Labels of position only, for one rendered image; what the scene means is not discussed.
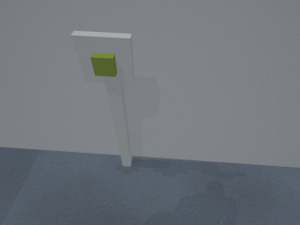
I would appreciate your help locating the button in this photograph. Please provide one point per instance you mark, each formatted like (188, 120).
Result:
(104, 64)

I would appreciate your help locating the panel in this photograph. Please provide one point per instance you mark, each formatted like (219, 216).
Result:
(119, 44)

